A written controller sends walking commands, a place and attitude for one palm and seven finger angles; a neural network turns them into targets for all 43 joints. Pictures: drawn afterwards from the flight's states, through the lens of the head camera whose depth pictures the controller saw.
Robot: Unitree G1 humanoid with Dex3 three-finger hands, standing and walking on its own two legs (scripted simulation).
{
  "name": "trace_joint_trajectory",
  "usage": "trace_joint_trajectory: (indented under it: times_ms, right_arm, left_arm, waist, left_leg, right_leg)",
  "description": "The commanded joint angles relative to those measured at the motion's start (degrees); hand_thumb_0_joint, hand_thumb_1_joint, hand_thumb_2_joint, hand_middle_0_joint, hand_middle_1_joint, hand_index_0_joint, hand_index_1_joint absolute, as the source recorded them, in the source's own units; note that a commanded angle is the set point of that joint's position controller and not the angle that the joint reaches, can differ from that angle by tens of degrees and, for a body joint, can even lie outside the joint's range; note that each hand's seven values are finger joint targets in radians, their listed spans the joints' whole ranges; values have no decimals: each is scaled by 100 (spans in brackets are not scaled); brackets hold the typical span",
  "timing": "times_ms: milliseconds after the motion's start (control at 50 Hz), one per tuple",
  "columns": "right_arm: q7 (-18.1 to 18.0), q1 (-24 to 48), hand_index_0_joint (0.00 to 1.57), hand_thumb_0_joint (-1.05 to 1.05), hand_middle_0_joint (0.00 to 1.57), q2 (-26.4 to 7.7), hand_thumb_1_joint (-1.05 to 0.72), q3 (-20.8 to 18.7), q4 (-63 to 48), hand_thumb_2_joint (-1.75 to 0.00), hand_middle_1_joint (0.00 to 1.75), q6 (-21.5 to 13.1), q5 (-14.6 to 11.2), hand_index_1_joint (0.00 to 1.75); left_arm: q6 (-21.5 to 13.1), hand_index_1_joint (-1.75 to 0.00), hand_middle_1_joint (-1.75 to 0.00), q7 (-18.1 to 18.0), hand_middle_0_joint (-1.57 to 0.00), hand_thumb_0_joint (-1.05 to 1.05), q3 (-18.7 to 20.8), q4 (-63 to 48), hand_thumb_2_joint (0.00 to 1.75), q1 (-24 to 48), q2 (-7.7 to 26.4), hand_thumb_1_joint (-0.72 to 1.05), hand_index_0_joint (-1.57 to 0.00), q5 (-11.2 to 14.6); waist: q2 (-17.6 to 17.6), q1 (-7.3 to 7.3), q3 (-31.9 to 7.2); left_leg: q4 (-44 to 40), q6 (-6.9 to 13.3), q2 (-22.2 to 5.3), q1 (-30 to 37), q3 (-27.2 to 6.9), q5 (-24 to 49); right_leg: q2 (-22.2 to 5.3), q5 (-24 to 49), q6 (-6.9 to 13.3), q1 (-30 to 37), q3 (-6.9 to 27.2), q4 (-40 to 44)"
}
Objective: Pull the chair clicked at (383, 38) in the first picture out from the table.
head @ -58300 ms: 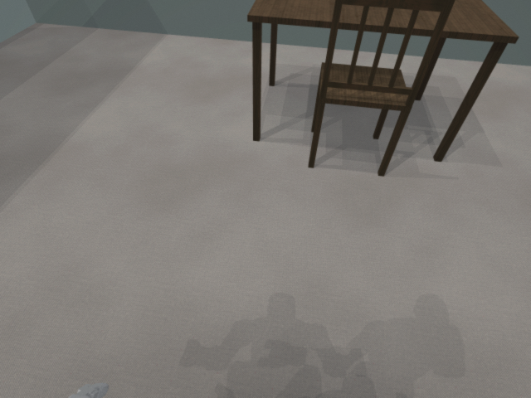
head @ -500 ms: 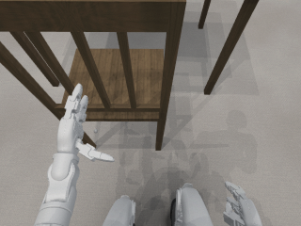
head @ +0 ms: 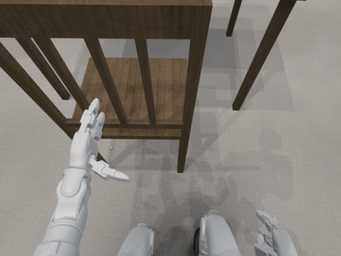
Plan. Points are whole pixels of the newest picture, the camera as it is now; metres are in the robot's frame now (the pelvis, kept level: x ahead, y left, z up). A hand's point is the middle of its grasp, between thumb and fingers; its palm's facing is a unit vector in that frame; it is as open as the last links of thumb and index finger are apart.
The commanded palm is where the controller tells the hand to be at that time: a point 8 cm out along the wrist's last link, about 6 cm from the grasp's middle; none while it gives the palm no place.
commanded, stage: aim the fingers beside a spindle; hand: left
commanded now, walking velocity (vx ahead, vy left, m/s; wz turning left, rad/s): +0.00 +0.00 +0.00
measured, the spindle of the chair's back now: (111, 89) +0.50 +0.16 +0.04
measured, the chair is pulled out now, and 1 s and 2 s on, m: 0.25 0.25 0.25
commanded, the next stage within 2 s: push the fingers through the gap in 0.78 s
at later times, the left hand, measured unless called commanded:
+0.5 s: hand (113, 148) +0.35 +0.14 +0.03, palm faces -0.02 -1.00 -0.05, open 16.9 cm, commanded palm +0.33 +0.21 +0.03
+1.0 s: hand (109, 142) +0.36 +0.15 +0.02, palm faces -0.01 -1.00 -0.10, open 16.9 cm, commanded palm +0.34 +0.20 +0.02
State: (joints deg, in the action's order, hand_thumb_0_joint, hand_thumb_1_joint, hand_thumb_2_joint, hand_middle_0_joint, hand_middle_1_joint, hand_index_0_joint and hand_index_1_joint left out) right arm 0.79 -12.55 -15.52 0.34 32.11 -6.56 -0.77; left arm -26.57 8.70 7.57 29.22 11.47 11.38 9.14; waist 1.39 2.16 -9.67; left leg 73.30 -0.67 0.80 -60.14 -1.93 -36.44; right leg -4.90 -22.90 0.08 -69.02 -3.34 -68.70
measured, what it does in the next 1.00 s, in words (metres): stands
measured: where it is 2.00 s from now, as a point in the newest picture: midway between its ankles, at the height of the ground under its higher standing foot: outside the picture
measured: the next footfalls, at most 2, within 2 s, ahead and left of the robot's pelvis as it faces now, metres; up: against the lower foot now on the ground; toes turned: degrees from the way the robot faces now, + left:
none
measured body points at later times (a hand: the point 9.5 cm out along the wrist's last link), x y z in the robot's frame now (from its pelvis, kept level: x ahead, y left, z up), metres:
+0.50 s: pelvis +0.01 +0.01 +0.00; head +0.13 +0.00 +0.43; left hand +0.34 +0.19 +0.03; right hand +0.16 -0.24 -0.11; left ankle -0.02 +0.13 -0.62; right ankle +0.08 -0.13 -0.62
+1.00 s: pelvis +0.00 +0.00 +0.00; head +0.12 +0.00 +0.43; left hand +0.36 +0.20 +0.03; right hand +0.16 -0.24 -0.11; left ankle -0.02 +0.13 -0.62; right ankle +0.08 -0.13 -0.62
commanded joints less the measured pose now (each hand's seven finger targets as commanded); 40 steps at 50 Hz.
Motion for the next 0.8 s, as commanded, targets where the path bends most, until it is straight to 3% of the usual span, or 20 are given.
trace_joint_trajectory:
  times_ms: [0, 20, 60, 80, 160, 220, 260, 280, 340, 360, 380, 400, 440, 480, 520, 580, 640, 700, 740, 780]
  right_arm:
    - [-109, -188, 20, 0, 20, -790, -90, -383, -796, -90, 30, -309, 55, 30]
    - [-87, -186, 20, 0, 20, -729, -90, -378, -839, -90, 30, -335, 95, 30]
    - [-60, -244, 20, 0, 20, -673, -90, -386, -845, -90, 30, -364, 162, 30]
    - [-44, -250, 20, 0, 20, -657, -90, -371, -866, -90, 30, -359, 177, 30]
    - [36, -154, 20, 0, 20, -670, -90, -336, -708, -90, 30, -241, 130, 30]
    - [41, -173, 20, 0, 20, -769, -90, -346, -726, -90, 30, -157, 29, 30]
    - [14, -149, 20, 0, 20, -806, -90, -360, -787, -90, 30, -134, -26, 30]
    - [-4, -143, 20, 0, 20, -790, -90, -360, -837, -90, 30, -152, -35, 30]
    - [-43, -188, 20, 0, 20, -744, -90, -399, -892, -90, 30, -215, 63, 30]
    - [-33, -203, 20, 0, 20, -695, -90, -390, -910, -90, 30, -243, 98, 30]
    - [-51, -205, 20, 0, 20, -692, -90, -380, -905, -90, 30, -262, 129, 30]
    - [-36, -207, 20, 0, 20, -648, -90, -370, -883, -90, 30, -264, 160, 30]
    - [-3, -183, 20, 0, 20, -599, -90, -344, -794, -90, 30, -263, 177, 30]
    - [10, -147, 20, 0, 20, -612, -90, -329, -754, -90, 30, -230, 164, 30]
    - [18, -99, 20, 0, 20, -667, -90, -319, -696, -90, 30, -184, 115, 30]
    - [10, -110, 20, 0, 20, -758, -90, -342, -766, -90, 30, -153, 0, 30]
    - [-32, -125, 20, 0, 20, -769, -90, -384, -861, -90, 30, -168, -8, 30]
    - [-63, -135, 20, 0, 20, -708, -90, -390, -910, -90, 30, -258, 79, 30]
    - [-30, -173, 20, 0, 20, -643, -90, -371, -871, -90, 30, -286, 138, 30]
    - [-36, -175, 20, 0, 20, -643, -90, -348, -803, -90, 30, -267, 174, 30]
  left_arm:
    - [-470, -8, -8, -17, -6, 0, 384, -1756, 30, 1462, 795, -50, -6, 55]
    - [-606, -8, -8, -115, -6, 0, 399, -2076, 30, 1394, 806, -50, -6, 50]
    - [-898, -8, -8, -385, -6, 0, 786, -2666, 30, 1217, 1177, -50, -6, 32]
    - [-947, -8, -8, -495, -6, 0, 895, -2679, 30, 971, 1282, -50, -6, -10]
    - [-657, -8, -8, -493, -6, 0, 349, -1513, 30, 636, 572, -50, -6, -134]
    - [-239, -8, -8, -168, -6, 0, -76, -762, 30, 439, 160, -50, -6, -145]
    - [-75, -8, -8, 14, -6, 0, -283, -709, 30, 606, 2, -50, -6, -84]
    - [-106, -8, -8, 59, -6, 0, -385, -942, 30, 793, -98, -50, -6, -36]
    - [-453, -8, -8, -111, -6, 0, 202, -2060, 30, 1020, 594, -50, -6, 51]
    - [-594, -8, -8, -216, -6, 0, 323, -2337, 30, 946, 704, -50, -6, 54]
    - [-753, -8, -8, -368, -6, 0, 579, -2650, 30, 1037, 1023, -50, -6, 31]
    - [-865, -8, -8, -491, -6, 0, 704, -2733, 30, 862, 1084, -50, -6, -3]
    - [-955, -8, -8, -644, -6, 0, 609, -2562, 30, 810, 933, -50, -6, -83]
    - [-856, -8, -8, -635, -6, 0, 539, -2021, 30, 680, 820, -50, -6, -166]
    - [-616, -8, -8, -438, -6, 0, 237, -1320, 30, 523, 478, -50, -6, -189]
    - [-238, -8, -8, -16, -6, 0, -277, -806, 30, 493, -38, -50, -6, -100]
    - [-189, -8, -8, 152, -6, 0, -208, -1333, 30, 626, 154, -50, -6, 43]
    - [-565, -8, -8, -118, -6, 0, 149, -2445, 30, 1011, 608, -50, -6, 88]
    - [-784, -8, -8, -392, -6, 0, 410, -2668, 30, 801, 802, -50, -6, 38]
    - [-911, -8, -8, -644, -6, 0, 743, -2529, 30, 849, 1120, -50, -6, -93]
  waist:
    - [116, 83, -2509]
    - [258, 36, -2770]
    - [259, -75, -3220]
    - [331, -125, -3198]
    - [-177, 168, -2064]
    - [-297, 235, -1638]
    - [-396, 278, -1616]
    - [-280, 294, -1694]
    - [-5, 81, -2601]
    - [80, 14, -2803]
    - [141, -4, -2891]
    - [214, -75, -2925]
    - [64, 40, -2669]
    - [-61, 126, -2234]
    - [-155, 195, -1798]
    - [-221, 291, -1568]
    - [-113, 158, -2121]
    - [207, 60, -2702]
    - [204, 13, -2753]
    - [63, 9, -2558]
  left_leg:
    - [-1081, 94, 120, 243, 102, 1665]
    - [-1073, 77, 126, 439, 106, 1994]
    - [-1039, 30, 109, 667, 82, 2635]
    - [-1063, 7, 110, 667, 64, 2746]
    - [-1144, 57, 63, 150, 86, 1908]
    - [-1221, 68, 79, -18, 131, 1442]
    - [-1223, 92, 88, -40, 133, 1285]
    - [-1221, 95, 84, 87, 113, 1386]
    - [-1132, 61, 86, 431, 79, 2073]
    - [-1120, 49, 100, 538, 88, 2281]
    - [-1102, 20, 88, 599, 60, 2477]
    - [-1120, -4, 95, 660, 36, 2603]
    - [-1062, 22, 77, 535, 59, 2540]
    - [-1103, 66, 79, 264, 85, 2062]
    - [-1152, 73, 88, 42, 132, 1579]
    - [-1224, 89, 89, 56, 131, 1335]
    - [-1192, 77, 91, 240, 114, 1626]
    - [-1143, 31, 82, 628, 17, 2262]
    - [-1114, 3, 72, 743, 27, 2593]
    - [-1088, 20, 87, 472, 14, 2395]
  right_leg:
    - [221, 687, 166, 2716, 287, 658]
    - [224, 1035, 169, 2912, 285, 597]
    - [233, 1725, 184, 3313, 298, 456]
    - [248, 1791, 194, 3294, 252, 391]
    - [266, 1028, 146, 2761, 174, 588]
    - [269, 494, 160, 2463, 139, 752]
    - [265, 329, 157, 2415, 161, 828]
    - [264, 413, 167, 2373, 134, 808]
    - [245, 1131, 172, 2867, 205, 630]
    - [252, 1366, 177, 3068, 234, 589]
    - [259, 1546, 182, 3109, 212, 496]
    - [257, 1623, 192, 3171, 217, 458]
    - [258, 1622, 171, 3081, 211, 458]
    - [273, 1164, 154, 2886, 195, 558]
    - [266, 673, 149, 2642, 194, 689]
    - [279, 350, 178, 2386, 142, 829]
    - [253, 661, 176, 2663, 174, 767]
    - [253, 1213, 179, 2846, 172, 570]
    - [260, 1501, 180, 2961, 164, 518]
    - [269, 1398, 178, 2964, 178, 460]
